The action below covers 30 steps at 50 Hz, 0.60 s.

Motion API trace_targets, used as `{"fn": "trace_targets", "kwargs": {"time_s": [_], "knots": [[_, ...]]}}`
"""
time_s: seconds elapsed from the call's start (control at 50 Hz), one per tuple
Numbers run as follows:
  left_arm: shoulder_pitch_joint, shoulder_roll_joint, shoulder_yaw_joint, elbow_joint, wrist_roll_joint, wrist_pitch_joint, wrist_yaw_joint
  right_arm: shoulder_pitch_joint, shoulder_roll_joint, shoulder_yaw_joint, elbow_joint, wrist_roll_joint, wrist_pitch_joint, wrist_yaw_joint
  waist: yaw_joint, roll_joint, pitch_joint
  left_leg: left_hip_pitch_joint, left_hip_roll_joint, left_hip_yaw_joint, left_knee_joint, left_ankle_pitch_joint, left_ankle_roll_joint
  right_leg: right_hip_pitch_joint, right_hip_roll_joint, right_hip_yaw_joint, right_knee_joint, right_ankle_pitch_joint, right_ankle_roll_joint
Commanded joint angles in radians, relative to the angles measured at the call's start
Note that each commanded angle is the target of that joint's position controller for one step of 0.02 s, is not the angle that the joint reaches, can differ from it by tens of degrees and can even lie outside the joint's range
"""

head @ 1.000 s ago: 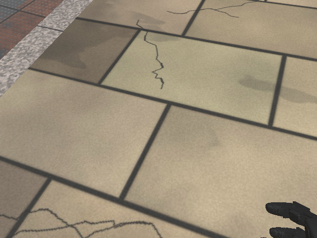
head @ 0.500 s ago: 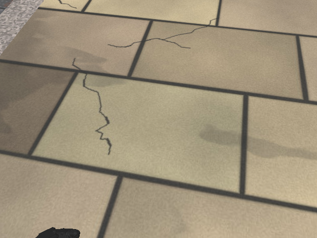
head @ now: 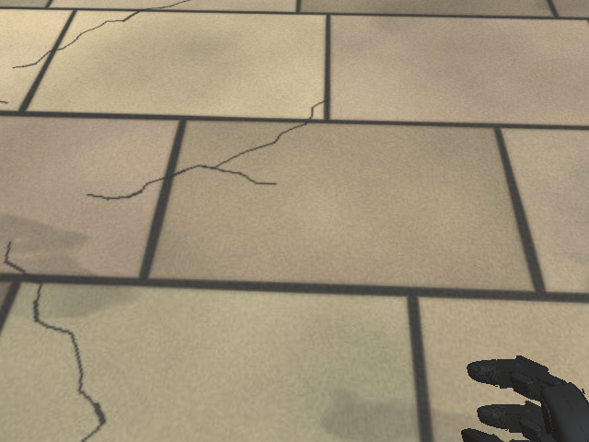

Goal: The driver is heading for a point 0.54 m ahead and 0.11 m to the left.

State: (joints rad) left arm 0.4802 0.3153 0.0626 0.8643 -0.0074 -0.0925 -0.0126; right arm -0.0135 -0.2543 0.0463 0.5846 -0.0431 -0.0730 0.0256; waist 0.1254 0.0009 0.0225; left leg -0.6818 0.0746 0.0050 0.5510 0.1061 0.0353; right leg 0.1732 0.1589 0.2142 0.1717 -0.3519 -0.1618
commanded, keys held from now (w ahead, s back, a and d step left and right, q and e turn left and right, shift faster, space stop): w+shift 0.02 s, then w+q+shift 0.30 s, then shift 0.68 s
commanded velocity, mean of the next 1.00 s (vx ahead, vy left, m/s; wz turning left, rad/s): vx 0.54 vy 0.00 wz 0.21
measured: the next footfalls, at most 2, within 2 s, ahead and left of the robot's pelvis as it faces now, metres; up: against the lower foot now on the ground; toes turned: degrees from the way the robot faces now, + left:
left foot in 0.06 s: +0.27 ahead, +0.13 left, +0.00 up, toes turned +0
right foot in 0.46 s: +0.67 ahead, -0.07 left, +0.00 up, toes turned +11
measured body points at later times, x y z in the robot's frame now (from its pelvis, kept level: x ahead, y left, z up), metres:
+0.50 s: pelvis +0.48 +0.02 -0.01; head +0.52 +0.02 +0.44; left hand +0.71 +0.26 -0.06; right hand +0.47 -0.27 -0.14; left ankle +0.25 +0.12 -0.67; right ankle +0.63 -0.07 -0.73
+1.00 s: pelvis +0.65 +0.06 +0.01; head +0.66 +0.07 +0.46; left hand +0.63 +0.31 -0.14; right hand +0.85 -0.12 -0.11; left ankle +0.71 +0.16 -0.73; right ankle +0.66 -0.07 -0.70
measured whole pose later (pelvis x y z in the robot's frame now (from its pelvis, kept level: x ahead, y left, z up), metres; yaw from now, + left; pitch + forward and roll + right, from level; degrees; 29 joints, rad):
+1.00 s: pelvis +0.65 +0.06 +0.01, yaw +15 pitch +0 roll -1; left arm 0.29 0.23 0.02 0.89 0.01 0.02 0.02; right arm 0.14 -0.18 0.02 0.81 -0.02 0.00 -0.02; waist 0.03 -0.02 0.03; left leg -0.34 -0.04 -0.02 0.47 -0.12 0.05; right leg -0.27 0.01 0.00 0.71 -0.49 -0.01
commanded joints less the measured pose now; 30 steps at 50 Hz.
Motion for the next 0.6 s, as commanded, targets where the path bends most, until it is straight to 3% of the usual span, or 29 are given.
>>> {"fn": "trace_targets", "kwargs": {"time_s": [0.02,0.04,0.06,0.08,0.1,0.12,0.14,0.16,0.2,0.24,0.26,0.3,0.34,0.38,0.4,0.42,0.44,0.46,0.48,0.5,0.52,0.54,0.56,0.58,0.6], "knots": [[0.019,0.208,0.044,-0.023,0.024,-0.006,0.021,0.104,-0.162,-0.066,-0.018,0.008,-0.017,-0.02,-0.117,-0.08,-0.094,0.399,-0.126,0.06,-0.027,-0.124,0.049,-0.091,-0.246,0.048,0.26,1.219,0.012],[-0.031,0.226,0.047,-0.028,0.042,0.001,0.025,0.295,-0.198,-0.086,0.041,0.02,-0.015,-0.033,-0.224,-0.089,-0.177,0.557,-0.127,0.068,-0.038,-0.192,0.066,-0.109,-0.241,0.008,0.466,1.237,0.021],[-0.095,0.193,0.038,-0.044,0.057,0.002,0.028,0.521,-0.243,-0.109,0.102,0.013,-0.01,-0.054,-0.339,-0.071,-0.259,0.806,-0.04,0.003,0.027,-0.312,0.101,-0.282,-0.212,-0.03,0.753,1.074,0.026],[0.022,0.051,0.005,-0.086,0.012,-0.003,0.021,0.591,-0.339,-0.142,0.114,-0.026,-0.009,-0.058,-0.261,0.225,-0.4,1.099,0.256,-0.523,0.0,-0.548,0.271,-0.635,-0.057,-0.119,1.251,0.368,0.09],[0.0,0.07,-0.007,-0.092,0.021,-0.017,0.009,0.57,-0.294,-0.143,0.131,0.004,0.002,-0.034,-0.265,0.277,-0.428,1.145,0.283,-0.911,-0.21,-0.613,0.33,-0.846,0.016,-0.088,1.331,-0.099,0.084],[-0.124,0.08,-0.012,-0.122,0.033,-0.018,0.013,0.453,-0.23,-0.135,0.127,0.014,-0.001,-0.025,-0.225,0.165,-0.218,1.012,0.246,-0.796,-0.239,-0.657,0.32,-0.972,-0.101,-0.082,1.316,-0.006,0.075],[-0.22,0.093,-0.018,-0.146,0.052,-0.021,0.007,0.43,-0.176,-0.128,0.137,0.026,-0.003,-0.016,-0.224,0.028,-0.132,0.867,0.211,-0.679,-0.255,-0.585,0.296,-0.959,-0.146,-0.089,1.24,0.042,0.082],[-0.284,0.078,-0.023,-0.173,0.066,-0.02,0.001,0.44,-0.141,-0.119,0.16,0.024,-0.002,-0.015,-0.202,-0.027,-0.055,0.736,0.158,-0.586,-0.282,-0.504,0.267,-0.93,-0.168,-0.102,1.171,0.046,0.09],[-0.294,0.042,-0.04,-0.218,0.087,0.002,-0.011,0.457,-0.112,-0.108,0.204,0.026,-0.009,-0.023,-0.126,0.016,0.017,0.57,0.101,-0.516,-0.327,-0.443,0.262,-0.901,-0.203,-0.108,1.069,-0.009,0.129],[-0.333,0.03,-0.056,-0.263,0.087,0.016,-0.019,0.444,-0.143,-0.118,0.209,0.034,-0.018,-0.026,-0.093,0.039,0.062,0.44,0.069,-0.458,-0.394,-0.427,0.264,-0.879,-0.239,-0.131,0.905,-0.013,0.161],[-0.385,0.035,-0.063,-0.296,0.076,0.013,-0.026,0.414,-0.161,-0.125,0.195,0.032,-0.021,-0.029,-0.087,0.056,0.091,0.348,0.052,-0.424,-0.428,-0.377,0.261,-0.823,-0.248,-0.148,0.786,0.064,0.175],[-0.46,0.018,-0.08,-0.318,0.049,0.008,-0.045,0.368,-0.185,-0.14,0.176,0.039,-0.026,-0.022,-0.091,0.058,0.093,0.166,-0.023,-0.314,-0.475,-0.323,0.212,-0.556,-0.22,-0.194,0.538,0.285,0.189],[-0.474,0.027,-0.075,-0.306,0.038,0.009,-0.043,0.417,-0.225,-0.156,0.187,0.052,-0.032,-0.006,-0.123,0.048,0.078,0.215,-0.003,-0.313,-0.486,-0.123,0.186,-0.45,-0.182,-0.226,0.468,0.441,0.189],[-0.502,0.033,-0.069,-0.303,0.051,-0.001,-0.023,0.52,-0.203,-0.153,0.233,0.061,-0.024,-0.005,-0.177,0.029,0.063,0.434,-0.001,-0.283,-0.371,0.16,0.136,-0.497,-0.158,-0.241,0.371,0.478,0.169],[-0.487,0.043,-0.062,-0.295,0.063,-0.009,-0.013,0.563,-0.194,-0.15,0.256,0.062,-0.019,-0.01,-0.183,0.022,0.028,0.54,-0.015,-0.26,-0.273,0.333,0.105,-0.485,-0.126,-0.257,0.328,0.462,0.154],[-0.401,0.049,-0.054,-0.268,0.072,-0.018,-0.002,0.576,-0.204,-0.15,0.268,0.06,-0.015,-0.017,-0.144,0.044,-0.033,0.588,-0.028,-0.24,-0.127,0.458,0.067,-0.391,-0.098,-0.266,0.288,0.47,0.135],[-0.281,0.071,-0.042,-0.238,0.079,-0.03,0.008,0.563,-0.216,-0.153,0.269,0.063,-0.015,-0.023,-0.08,0.069,-0.094,0.553,-0.053,-0.226,0.051,0.441,0.036,-0.248,-0.139,-0.243,0.276,0.532,0.117],[-0.137,0.126,-0.026,-0.214,0.091,-0.041,0.02,0.537,-0.181,-0.147,0.244,0.065,-0.018,-0.029,-0.016,0.047,-0.192,0.42,-0.098,-0.21,0.288,0.172,0.014,-0.047,-0.292,-0.132,0.334,0.705,0.093],[-0.027,0.205,0.001,-0.198,0.101,-0.033,0.016,0.683,-0.019,-0.112,0.231,0.1,-0.012,-0.043,-0.058,-0.27,-0.424,0.172,-0.217,-0.097,0.757,-0.693,-0.033,0.289,-0.699,0.233,0.465,1.348,-0.079],[-0.006,0.186,0.013,-0.191,0.042,-0.015,0.005,0.668,-0.128,-0.125,0.23,0.079,0.003,-0.059,-0.027,-0.199,-0.565,0.097,-0.193,-0.135,0.886,-0.697,-0.022,0.316,-0.67,0.346,0.442,1.372,-0.119],[-0.085,0.105,-0.003,-0.193,0.028,-0.012,0.005,0.557,-0.139,-0.13,0.225,0.064,0.004,-0.056,-0.04,-0.133,-0.442,0.061,-0.141,-0.149,0.821,-0.609,-0.021,0.191,-0.586,0.204,0.387,1.269,-0.08],[-0.162,0.048,-0.017,-0.181,0.033,-0.012,0.008,0.475,-0.122,-0.121,0.207,0.059,0.007,-0.048,-0.055,-0.126,-0.309,0.01,-0.115,-0.119,0.757,-0.574,-0.026,0.088,-0.531,0.128,0.336,1.135,-0.059],[-0.139,0.016,-0.032,-0.158,0.034,-0.016,0.01,0.39,-0.114,-0.12,0.194,0.032,0.012,-0.037,-0.045,-0.103,-0.178,0.04,-0.111,-0.107,0.713,-0.563,-0.023,-0.074,-0.477,0.065,0.285,1.233,-0.041],[-0.135,0.019,-0.031,-0.133,0.03,-0.021,0.016,0.416,-0.068,-0.113,0.189,0.024,0.026,-0.026,-0.085,-0.162,-0.14,0.041,-0.099,-0.122,0.677,-0.566,-0.031,-0.122,-0.483,0.038,0.271,1.238,-0.061],[-0.144,0.012,-0.03,-0.121,0.023,-0.022,0.017,0.422,-0.047,-0.105,0.197,0.017,0.04,-0.022,-0.109,-0.136,-0.127,0.07,-0.089,-0.117,0.625,-0.56,-0.037,-0.179,-0.47,0.011,0.241,1.182,-0.06]]}}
